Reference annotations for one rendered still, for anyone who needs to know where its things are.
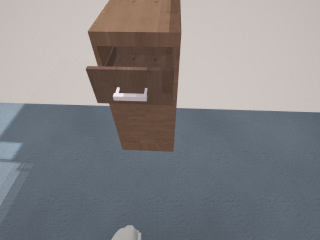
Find robot left thigh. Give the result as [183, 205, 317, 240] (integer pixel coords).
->
[111, 227, 142, 240]

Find cabinet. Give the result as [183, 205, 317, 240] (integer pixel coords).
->
[88, 0, 182, 152]

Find drawer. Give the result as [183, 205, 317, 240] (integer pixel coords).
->
[86, 46, 174, 106]

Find handle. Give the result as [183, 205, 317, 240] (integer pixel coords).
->
[113, 87, 148, 102]

